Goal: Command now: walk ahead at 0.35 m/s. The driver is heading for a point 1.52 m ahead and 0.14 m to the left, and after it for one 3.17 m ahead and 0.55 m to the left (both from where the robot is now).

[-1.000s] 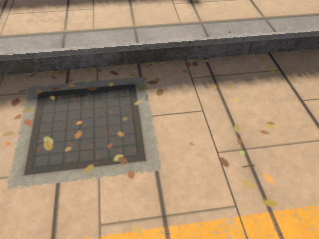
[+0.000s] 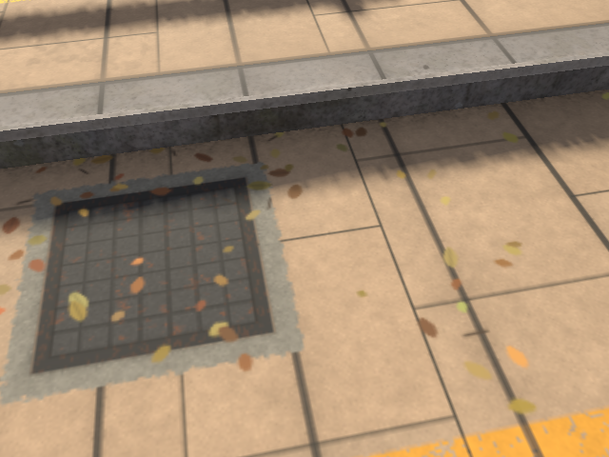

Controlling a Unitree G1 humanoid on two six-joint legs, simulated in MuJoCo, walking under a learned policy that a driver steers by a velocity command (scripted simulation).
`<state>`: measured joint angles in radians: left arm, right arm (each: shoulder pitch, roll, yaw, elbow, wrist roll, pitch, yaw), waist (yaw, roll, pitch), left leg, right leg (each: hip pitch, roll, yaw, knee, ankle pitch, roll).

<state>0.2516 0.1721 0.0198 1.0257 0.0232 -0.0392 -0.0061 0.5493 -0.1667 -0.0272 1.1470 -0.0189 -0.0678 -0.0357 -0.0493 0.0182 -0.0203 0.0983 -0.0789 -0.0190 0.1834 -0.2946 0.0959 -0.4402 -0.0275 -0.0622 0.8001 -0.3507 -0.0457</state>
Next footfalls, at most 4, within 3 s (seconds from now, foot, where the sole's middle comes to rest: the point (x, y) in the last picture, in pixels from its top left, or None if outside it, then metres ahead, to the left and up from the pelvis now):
0.16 right None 0.21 -0.14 -0.78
0.68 left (294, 453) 0.55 0.04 -0.78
1.24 right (362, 329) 0.86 -0.14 -0.78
1.80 left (291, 240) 1.17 0.03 -0.78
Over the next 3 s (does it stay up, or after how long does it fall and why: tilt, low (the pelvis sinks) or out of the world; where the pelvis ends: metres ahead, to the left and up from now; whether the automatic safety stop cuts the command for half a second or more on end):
stays up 1.57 0.08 -0.01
